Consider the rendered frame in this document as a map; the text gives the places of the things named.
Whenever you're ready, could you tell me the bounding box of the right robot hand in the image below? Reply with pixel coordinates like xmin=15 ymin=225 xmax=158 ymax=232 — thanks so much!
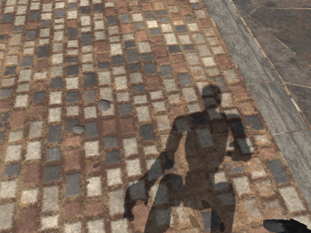
xmin=263 ymin=218 xmax=311 ymax=233

